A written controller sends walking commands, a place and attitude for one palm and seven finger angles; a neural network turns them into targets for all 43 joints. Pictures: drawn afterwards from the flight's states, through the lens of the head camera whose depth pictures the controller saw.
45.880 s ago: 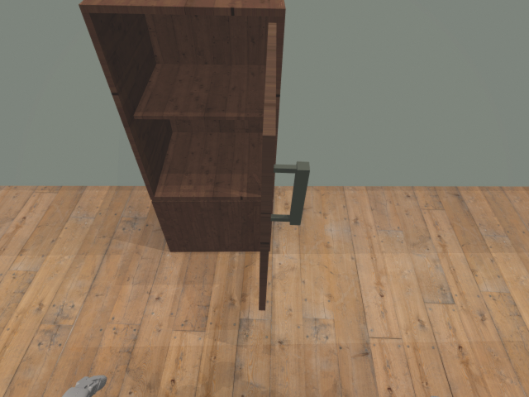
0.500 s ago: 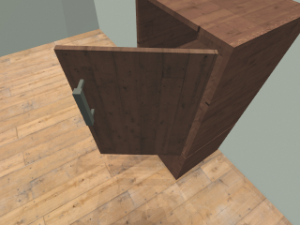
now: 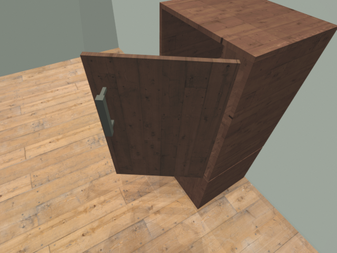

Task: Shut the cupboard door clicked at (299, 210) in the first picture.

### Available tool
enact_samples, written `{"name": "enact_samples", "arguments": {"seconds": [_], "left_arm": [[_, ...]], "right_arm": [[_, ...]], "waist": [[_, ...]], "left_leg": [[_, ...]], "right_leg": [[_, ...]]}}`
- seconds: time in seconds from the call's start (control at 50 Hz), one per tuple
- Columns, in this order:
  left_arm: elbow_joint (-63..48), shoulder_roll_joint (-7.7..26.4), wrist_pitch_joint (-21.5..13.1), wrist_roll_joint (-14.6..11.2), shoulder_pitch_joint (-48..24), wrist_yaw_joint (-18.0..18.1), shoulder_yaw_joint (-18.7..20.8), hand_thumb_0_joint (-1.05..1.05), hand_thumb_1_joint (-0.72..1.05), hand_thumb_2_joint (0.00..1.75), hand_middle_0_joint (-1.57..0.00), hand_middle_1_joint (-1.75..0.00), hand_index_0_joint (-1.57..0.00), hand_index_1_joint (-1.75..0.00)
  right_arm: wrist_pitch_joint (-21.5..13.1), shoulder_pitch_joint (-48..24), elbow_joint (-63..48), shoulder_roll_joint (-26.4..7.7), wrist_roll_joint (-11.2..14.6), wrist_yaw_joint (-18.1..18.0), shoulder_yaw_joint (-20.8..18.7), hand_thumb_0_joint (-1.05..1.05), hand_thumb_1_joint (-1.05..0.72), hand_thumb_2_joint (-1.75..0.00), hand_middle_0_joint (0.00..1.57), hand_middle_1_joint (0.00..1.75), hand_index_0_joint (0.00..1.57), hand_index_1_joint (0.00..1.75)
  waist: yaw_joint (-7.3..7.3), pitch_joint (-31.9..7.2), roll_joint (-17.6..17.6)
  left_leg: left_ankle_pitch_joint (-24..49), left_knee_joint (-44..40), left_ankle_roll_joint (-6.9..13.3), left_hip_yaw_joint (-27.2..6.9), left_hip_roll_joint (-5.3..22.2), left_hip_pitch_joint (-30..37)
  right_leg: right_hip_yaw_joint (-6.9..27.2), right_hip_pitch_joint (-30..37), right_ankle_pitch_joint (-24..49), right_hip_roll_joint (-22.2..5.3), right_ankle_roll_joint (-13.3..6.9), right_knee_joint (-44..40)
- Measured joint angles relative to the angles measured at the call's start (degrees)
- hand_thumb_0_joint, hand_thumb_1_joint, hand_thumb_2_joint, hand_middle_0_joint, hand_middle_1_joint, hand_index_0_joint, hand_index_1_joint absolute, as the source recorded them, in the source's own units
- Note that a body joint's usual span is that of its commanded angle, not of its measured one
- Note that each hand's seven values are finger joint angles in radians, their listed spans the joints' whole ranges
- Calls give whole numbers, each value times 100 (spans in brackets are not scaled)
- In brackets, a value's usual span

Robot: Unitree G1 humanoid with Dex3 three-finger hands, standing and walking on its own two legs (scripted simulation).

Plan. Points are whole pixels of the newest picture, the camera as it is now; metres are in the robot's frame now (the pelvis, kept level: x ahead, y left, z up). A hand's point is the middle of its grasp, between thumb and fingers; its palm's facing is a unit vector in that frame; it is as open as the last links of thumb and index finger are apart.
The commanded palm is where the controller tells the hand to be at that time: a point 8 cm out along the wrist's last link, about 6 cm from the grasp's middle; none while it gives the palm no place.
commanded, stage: come to a stop and stand still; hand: left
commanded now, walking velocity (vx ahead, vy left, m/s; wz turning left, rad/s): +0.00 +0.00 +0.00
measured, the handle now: (106, 112) +0.48 +0.22 +0.04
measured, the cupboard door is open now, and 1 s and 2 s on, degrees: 55 55 55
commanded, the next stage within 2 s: look again from close up in 0.56 s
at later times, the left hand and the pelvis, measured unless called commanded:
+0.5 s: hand out of the picture -0.03 +0.22 -0.17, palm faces -0.02 -0.98 -0.22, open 7.4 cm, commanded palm none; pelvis -0.03 +0.03 +0.01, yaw -1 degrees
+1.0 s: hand out of the picture -0.01 +0.21 -0.17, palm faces -0.02 -0.98 -0.19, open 7.4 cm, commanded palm none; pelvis -0.02 +0.04 +0.01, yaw -2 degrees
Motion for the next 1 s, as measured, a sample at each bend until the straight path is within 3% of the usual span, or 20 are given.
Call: {"name": "enact_samples", "arguments": {"seconds": [0.4, 0.76, 1.0], "left_arm": [[331, 105, 21, 2, 414, -36, 6, 1, 91, 90, -20, -30, -20, -30], [650, -174, -71, -8, 307, 0, -53, 1, 91, 90, -20, -30, -20, -30], [719, -139, -90, -6, 245, 11, -10, 1, 92, 90, -20, -30, -20, -30]], "right_arm": [[19, 551, 428, 67, -8, 82, 160, 0, -91, -90, 20, 30, 20, 30], [-78, 517, 843, 219, 42, 33, 170, 0, -91, -90, 20, 30, 20, 30], [-120, 437, 937, 200, 56, 22, 160, 0, -92, -90, 20, 30, 20, 30]], "waist": [[4, 28, 25], [-27, 68, -39], [-14, 72, -46]], "left_leg": [[535, -477, 276, 179, -212, -164], [557, -627, 307, 268, -243, 9], [567, -753, 316, 300, -251, 130]], "right_leg": [[178, -137, 680, -172, 236, -608], [272, -26, 701, -188, 283, -692], [306, 70, 712, -186, 303, -792]]}}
